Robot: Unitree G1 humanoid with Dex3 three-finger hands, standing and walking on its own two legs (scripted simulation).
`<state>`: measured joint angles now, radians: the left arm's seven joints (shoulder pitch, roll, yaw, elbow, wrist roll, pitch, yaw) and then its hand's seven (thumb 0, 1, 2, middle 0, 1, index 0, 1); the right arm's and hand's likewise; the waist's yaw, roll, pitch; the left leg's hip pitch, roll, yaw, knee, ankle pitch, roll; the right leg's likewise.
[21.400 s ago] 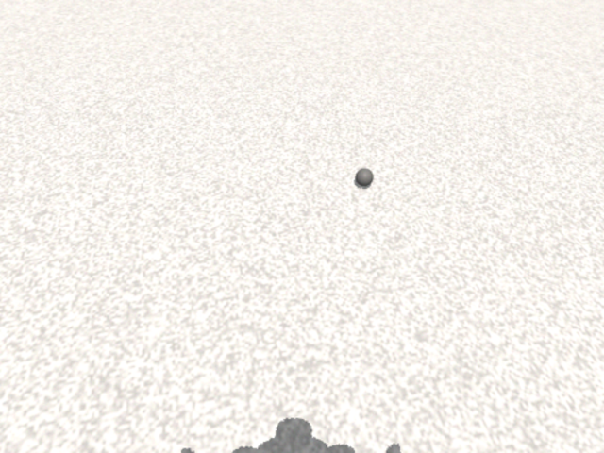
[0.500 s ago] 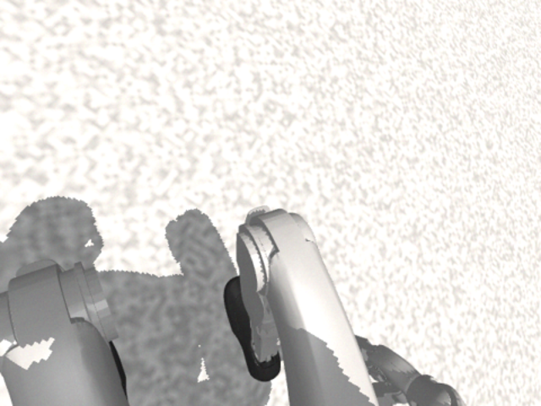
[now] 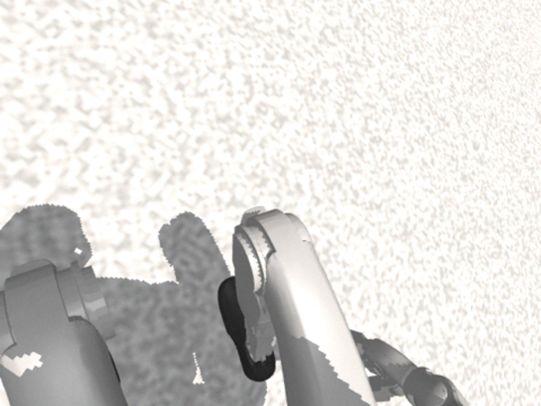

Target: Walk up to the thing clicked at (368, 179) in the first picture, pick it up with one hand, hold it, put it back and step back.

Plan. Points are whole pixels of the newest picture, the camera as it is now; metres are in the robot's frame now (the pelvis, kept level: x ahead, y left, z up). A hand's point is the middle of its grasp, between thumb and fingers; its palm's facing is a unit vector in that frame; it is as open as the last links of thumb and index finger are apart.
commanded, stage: close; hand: left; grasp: from above
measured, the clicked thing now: out of the picture +0.41 +0.30 -0.25
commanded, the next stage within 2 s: settle in 0.86 s
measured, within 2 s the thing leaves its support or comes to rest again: leaves its support in 1.24 s
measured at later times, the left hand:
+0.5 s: hand out of the picture +0.38 +0.32 -0.23, palm faces -0.41 -0.17 -0.90, open 10.8 cm
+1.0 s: hand out of the picture +0.38 +0.32 -0.23, palm faces -0.42 -0.17 -0.89, open 10.7 cm
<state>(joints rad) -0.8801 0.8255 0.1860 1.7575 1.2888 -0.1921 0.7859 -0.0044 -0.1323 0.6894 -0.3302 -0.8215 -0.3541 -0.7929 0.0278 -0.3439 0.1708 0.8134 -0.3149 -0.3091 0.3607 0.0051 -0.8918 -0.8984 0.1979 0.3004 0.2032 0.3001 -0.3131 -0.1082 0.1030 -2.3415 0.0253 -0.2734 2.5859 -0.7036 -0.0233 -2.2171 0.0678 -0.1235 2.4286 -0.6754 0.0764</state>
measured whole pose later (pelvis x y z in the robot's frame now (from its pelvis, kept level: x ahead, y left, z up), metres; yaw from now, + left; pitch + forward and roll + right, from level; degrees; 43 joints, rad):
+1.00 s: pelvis +0.00 +0.00 +0.00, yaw +0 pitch +25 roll -13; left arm -0.89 0.85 0.13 1.75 1.26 -0.24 0.73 0.01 0.05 0.40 -0.88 -0.61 -0.56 -0.55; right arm 0.06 -0.34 0.20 0.80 -0.32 -0.32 0.36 0.01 -0.89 -0.90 0.20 0.30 0.20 0.30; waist -0.30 -0.10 0.12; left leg -2.34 0.02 -0.27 2.58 -0.70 -0.02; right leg -2.20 0.06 -0.12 2.42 -0.68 0.08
